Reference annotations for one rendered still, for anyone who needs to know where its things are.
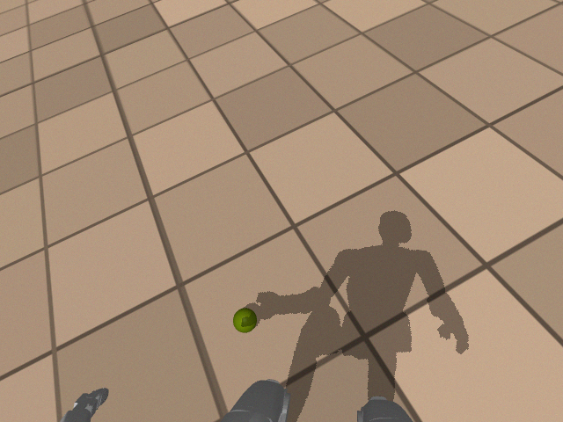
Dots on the ball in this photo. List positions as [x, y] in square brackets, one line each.
[244, 320]

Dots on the left robot hand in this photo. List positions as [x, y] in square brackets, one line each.
[85, 406]

